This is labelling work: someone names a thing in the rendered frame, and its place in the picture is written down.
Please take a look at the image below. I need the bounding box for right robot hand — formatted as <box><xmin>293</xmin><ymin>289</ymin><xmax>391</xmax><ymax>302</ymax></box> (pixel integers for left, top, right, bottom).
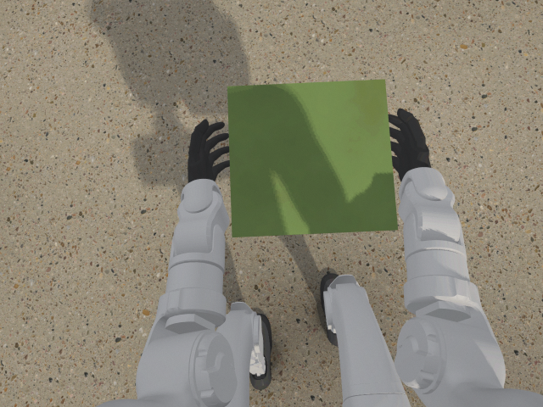
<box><xmin>389</xmin><ymin>109</ymin><xmax>431</xmax><ymax>181</ymax></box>

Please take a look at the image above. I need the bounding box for left robot thigh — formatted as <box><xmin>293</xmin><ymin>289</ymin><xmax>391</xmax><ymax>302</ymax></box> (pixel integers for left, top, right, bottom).
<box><xmin>216</xmin><ymin>310</ymin><xmax>262</xmax><ymax>407</ymax></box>

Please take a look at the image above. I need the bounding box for robot right forearm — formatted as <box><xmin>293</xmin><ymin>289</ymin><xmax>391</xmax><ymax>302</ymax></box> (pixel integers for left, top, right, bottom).
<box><xmin>398</xmin><ymin>167</ymin><xmax>506</xmax><ymax>384</ymax></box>

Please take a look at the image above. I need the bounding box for robot left upper arm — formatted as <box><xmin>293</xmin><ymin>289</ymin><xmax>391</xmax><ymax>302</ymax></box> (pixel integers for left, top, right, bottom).
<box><xmin>97</xmin><ymin>329</ymin><xmax>238</xmax><ymax>407</ymax></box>

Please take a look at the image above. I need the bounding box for carton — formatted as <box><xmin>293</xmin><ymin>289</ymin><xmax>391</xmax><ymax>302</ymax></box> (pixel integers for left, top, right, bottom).
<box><xmin>227</xmin><ymin>79</ymin><xmax>398</xmax><ymax>237</ymax></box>

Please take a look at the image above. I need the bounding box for robot left forearm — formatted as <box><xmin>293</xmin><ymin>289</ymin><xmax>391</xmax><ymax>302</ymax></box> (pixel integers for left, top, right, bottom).
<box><xmin>136</xmin><ymin>179</ymin><xmax>230</xmax><ymax>390</ymax></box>

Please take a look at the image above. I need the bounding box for robot right shin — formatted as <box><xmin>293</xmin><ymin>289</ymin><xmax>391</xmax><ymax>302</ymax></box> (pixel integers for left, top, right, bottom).
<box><xmin>329</xmin><ymin>275</ymin><xmax>369</xmax><ymax>331</ymax></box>

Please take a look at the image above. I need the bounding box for robot right upper arm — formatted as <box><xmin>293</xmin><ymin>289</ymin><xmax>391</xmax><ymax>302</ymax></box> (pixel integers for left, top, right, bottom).
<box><xmin>395</xmin><ymin>315</ymin><xmax>543</xmax><ymax>407</ymax></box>

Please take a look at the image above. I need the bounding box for left robot hand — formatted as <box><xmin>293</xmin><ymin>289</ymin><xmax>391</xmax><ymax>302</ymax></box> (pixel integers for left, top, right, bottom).
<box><xmin>188</xmin><ymin>120</ymin><xmax>230</xmax><ymax>183</ymax></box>

